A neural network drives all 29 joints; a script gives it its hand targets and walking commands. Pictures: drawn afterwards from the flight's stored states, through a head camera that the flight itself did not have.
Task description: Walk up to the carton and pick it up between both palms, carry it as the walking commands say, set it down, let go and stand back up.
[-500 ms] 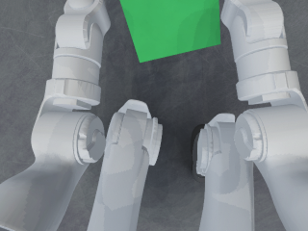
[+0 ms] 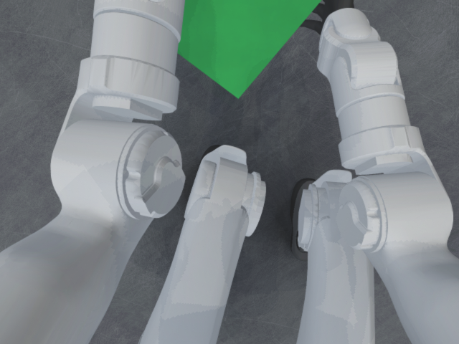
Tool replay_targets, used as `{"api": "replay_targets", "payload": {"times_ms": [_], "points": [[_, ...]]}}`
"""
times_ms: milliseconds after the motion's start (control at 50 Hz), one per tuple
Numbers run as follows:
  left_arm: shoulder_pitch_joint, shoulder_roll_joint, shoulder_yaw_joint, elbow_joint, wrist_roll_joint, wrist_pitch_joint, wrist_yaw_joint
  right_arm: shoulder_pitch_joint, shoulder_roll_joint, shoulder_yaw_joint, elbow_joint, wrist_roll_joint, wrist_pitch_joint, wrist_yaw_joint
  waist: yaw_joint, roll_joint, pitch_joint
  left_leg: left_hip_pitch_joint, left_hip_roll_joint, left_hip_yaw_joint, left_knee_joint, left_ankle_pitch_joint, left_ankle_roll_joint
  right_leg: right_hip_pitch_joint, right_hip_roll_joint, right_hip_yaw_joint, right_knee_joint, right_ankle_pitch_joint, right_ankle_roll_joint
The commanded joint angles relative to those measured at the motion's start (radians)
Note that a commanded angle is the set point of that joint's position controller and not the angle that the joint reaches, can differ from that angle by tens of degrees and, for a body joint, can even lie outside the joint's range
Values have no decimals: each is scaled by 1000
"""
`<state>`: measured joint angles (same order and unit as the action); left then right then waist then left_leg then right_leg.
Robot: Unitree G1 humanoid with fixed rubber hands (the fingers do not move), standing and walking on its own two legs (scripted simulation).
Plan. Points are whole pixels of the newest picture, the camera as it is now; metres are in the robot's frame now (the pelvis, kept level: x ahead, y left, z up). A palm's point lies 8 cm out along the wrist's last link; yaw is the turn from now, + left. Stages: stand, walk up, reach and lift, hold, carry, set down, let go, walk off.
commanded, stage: reach and lift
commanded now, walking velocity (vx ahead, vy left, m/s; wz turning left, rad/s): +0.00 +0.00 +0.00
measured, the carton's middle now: out of the picture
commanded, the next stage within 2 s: none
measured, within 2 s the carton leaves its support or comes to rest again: neither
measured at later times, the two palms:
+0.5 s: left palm out of the picture +0.52 +0.21 -0.03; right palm (373, 5) +0.54 -0.02 -0.08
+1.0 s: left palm out of the picture +0.52 +0.17 +0.04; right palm out of the picture +0.53 -0.06 -0.01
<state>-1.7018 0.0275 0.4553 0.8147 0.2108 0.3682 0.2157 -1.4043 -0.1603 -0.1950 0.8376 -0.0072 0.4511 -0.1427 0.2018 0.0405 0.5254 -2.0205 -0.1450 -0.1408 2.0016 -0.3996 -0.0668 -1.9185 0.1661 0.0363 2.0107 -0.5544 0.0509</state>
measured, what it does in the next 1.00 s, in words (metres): rises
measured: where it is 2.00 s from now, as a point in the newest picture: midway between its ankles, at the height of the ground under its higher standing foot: (255, 216)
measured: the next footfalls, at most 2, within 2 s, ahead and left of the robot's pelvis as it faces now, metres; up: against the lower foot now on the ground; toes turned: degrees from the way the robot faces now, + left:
none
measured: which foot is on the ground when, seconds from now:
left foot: down 0.00-1.00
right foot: down 0.00-1.00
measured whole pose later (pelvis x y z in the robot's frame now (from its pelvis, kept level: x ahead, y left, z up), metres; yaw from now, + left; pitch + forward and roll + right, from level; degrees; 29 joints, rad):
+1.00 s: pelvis +0.01 -0.04 +0.10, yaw +5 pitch +19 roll -5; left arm -1.37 -0.06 0.36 0.56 0.14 0.39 0.31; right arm -1.25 -0.15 -0.16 0.65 0.03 0.60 -0.21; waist 0.13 -0.01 0.53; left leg -1.61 -0.15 -0.26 1.68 -0.39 -0.15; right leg -1.54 0.19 0.02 1.70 -0.50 0.06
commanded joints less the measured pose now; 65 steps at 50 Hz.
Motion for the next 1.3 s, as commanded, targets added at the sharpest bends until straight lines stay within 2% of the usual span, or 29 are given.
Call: {"api": "replay_targets", "payload": {"times_ms": [0,40,80,140,180,220,260,280,340,360,380,420,440,480,500,580,640,700,740,780,840,900,940,980,1060,1140,1180,1220,1280], "points": [[-151,-1412,-383,289,-276,168,-274,-1481,641,241,-633,48,-190,234,-232,-22,-2131,1187,35,2,-295,-123,-27,245,13,-154,-214,-60,-98],[-129,-1416,-426,255,-277,173,-269,-1413,678,250,-642,45,-182,237,-241,-5,-2192,1221,32,11,-292,-34,-28,290,20,-149,-232,-2,-95],[-97,-1411,-500,197,-275,183,-264,-1370,701,299,-689,80,-177,241,-211,35,-2294,1312,29,9,-284,113,-31,326,31,-143,-236,79,-91],[-20,-1411,-651,50,-289,198,-242,-1258,721,388,-772,164,-171,252,-172,139,-2477,1560,28,-23,-274,376,-49,295,51,-145,-226,202,-87],[39,-1382,-732,-56,-295,199,-222,-1179,726,441,-829,212,-167,254,-145,173,-2557,1681,24,-39,-272,531,-46,286,66,-142,-229,261,-84],[81,-1347,-791,-151,-307,189,-208,-1129,738,491,-898,250,-165,252,-130,165,-2609,1756,21,-45,-275,643,-34,320,71,-133,-244,309,-78],[97,-1301,-826,-217,-333,169,-202,-1099,765,537,-953,272,-161,242,-128,102,-2626,1760,19,-30,-282,702,-17,413,70,-116,-275,356,-64],[99,-1278,-838,-237,-346,158,-203,-1094,778,551,-984,275,-160,234,-134,63,-2631,1728,17,-13,-284,702,-9,486,68,-107,-295,377,-59],[76,-1214,-822,-197,-368,123,-222,-1093,837,574,-966,255,-160,205,-141,-63,-2529,1518,3,56,-318,600,24,712,50,-79,-361,395,-41],[73,-1210,-822,-184,-369,110,-232,-1085,854,583,-962,246,-166,194,-140,-83,-2511,1472,-1,78,-327,600,30,784,44,-70,-383,416,-34],[67,-1206,-824,-184,-370,98,-241,-1074,870,596,-963,242,-176,183,-127,-85,-2506,1446,-6,94,-334,618,32,842,43,-60,-397,448,-28],[86,-1217,-822,-133,-351,75,-257,-1012,886,582,-886,222,-201,172,-124,-41,-2396,1399,-5,102,-342,649,28,818,42,-53,-410,471,-24],[90,-1232,-810,-88,-335,67,-262,-1025,888,571,-864,217,-217,170,-120,-7,-2341,1383,-4,106,-349,631,25,784,43,-51,-415,449,-28],[66,-1268,-778,-18,-313,59,-275,-1057,882,523,-812,191,-239,171,-138,29,-2231,1326,0,106,-373,525,19,725,45,-59,-427,370,-38],[48,-1278,-756,10,-307,55,-280,-1096,880,508,-800,182,-246,172,-140,24,-2199,1288,0,108,-386,457,21,724,44,-62,-436,331,-42],[50,-1262,-573,197,-228,57,-308,-1168,897,410,-666,92,-232,177,-150,-87,-2020,1089,1,128,-428,164,41,716,25,-81,-498,106,-33],[84,-1255,-440,332,-150,79,-332,-1238,893,349,-618,44,-215,187,-133,-127,-1960,1013,7,134,-452,7,54,712,12,-92,-530,-31,-29],[58,-1288,-430,316,-134,105,-334,-1337,880,356,-658,65,-200,205,-107,-97,-2059,1093,18,113,-483,-53,48,714,11,-99,-526,-73,-37],[16,-1314,-487,236,-163,121,-317,-1389,870,397,-730,112,-186,221,-109,-57,-2239,1240,21,88,-498,-36,35,719,17,-109,-511,-42,-44],[-23,-1305,-555,148,-208,144,-295,-1416,852,442,-801,172,-159,230,-93,-26,-2416,1380,22,77,-507,2,24,752,20,-107,-510,-5,-47],[-42,-1227,-622,21,-257,174,-266,-1412,881,536,-896,257,-107,232,-30,-46,-2596,1510,12,87,-519,88,30,855,15,-90,-533,51,-32],[-76,-1184,-649,-63,-280,184,-256,-1370,916,569,-901,292,-73,226,4,-63,-2576,1503,4,115,-536,121,38,950,0,-63,-575,66,-22],[-102,-1191,-664,-97,-287,176,-261,-1311,951,558,-857,293,-72,221,-3,-49,-2501,1474,3,127,-543,130,43,969,-11,-47,-599,80,-23],[-110,-1231,-683,-95,-297,162,-274,-1239,981,522,-794,274,-90,214,-41,-13,-2418,1432,5,132,-548,146,39,967,-16,-37,-617,111,-32],[-36,-1303,-655,30,-273,119,-308,-1137,1031,428,-696,199,-152,199,-108,26,-2258,1328,3,145,-554,167,33,942,-14,-29,-649,138,-41],[84,-1353,-598,147,-246,71,-332,-1107,1029,395,-698,115,-205,186,-160,-35,-2194,1261,-1,140,-566,189,28,1004,-4,-25,-671,176,-36],[138,-1372,-594,169,-239,61,-338,-1108,1008,406,-733,89,-215,181,-173,-67,-2212,1273,0,134,-576,215,24,1045,0,-26,-682,203,-35],[192,-1390,-613,169,-241,63,-333,-1111,975,440,-792,87,-216,180,-177,-85,-2269,1333,1,125,-593,266,14,1093,7,-33,-690,247,-33],[282,-1382,-647,137,-239,73,-312,-1085,929,504,-855,96,-203,188,-165,-113,-2342,1459,5,104,-619,351,4,1119,15,-45,-699,299,-30]]}}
